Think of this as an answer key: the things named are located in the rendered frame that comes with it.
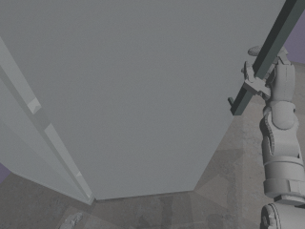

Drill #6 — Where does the right robot upper arm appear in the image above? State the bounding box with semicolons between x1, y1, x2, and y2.
259;203;305;229

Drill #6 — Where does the fridge door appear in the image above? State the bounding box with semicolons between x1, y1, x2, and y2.
0;0;286;200

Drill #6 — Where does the left robot hand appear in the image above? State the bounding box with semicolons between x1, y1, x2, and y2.
58;212;84;229

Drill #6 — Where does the robot right forearm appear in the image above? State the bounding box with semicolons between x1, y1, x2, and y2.
259;100;305;209

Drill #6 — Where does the right robot hand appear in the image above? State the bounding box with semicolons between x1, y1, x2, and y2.
241;45;295;105

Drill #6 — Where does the handle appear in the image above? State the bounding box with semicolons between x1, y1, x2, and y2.
228;0;305;116

